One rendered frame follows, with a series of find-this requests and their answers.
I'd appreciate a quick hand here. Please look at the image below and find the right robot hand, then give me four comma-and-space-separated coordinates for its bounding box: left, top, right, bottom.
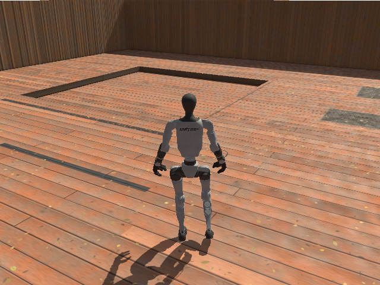
213, 162, 226, 173

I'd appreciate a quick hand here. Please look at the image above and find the right robot thigh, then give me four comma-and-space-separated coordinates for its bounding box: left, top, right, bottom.
198, 165, 211, 201

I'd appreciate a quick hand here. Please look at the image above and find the robot right forearm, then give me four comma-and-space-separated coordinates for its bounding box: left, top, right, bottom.
213, 143, 225, 164

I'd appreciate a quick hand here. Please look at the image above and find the robot left upper arm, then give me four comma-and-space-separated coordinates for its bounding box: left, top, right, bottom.
160, 119, 177, 153

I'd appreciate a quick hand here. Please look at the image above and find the robot left forearm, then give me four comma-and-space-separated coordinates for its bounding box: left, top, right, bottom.
154, 143, 166, 166

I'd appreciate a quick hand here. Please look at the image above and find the left robot hand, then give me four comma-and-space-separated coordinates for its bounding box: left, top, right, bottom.
153, 164, 167, 176

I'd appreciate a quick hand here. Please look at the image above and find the robot torso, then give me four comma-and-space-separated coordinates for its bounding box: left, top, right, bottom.
176, 117, 203, 178

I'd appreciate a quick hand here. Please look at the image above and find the robot right upper arm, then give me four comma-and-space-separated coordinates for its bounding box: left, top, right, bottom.
202, 119, 219, 152

